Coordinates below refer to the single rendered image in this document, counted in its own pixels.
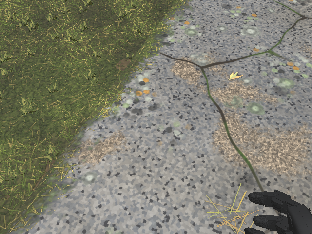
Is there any right robot hand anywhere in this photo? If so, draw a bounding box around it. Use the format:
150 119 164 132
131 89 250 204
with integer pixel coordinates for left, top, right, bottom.
244 189 312 234

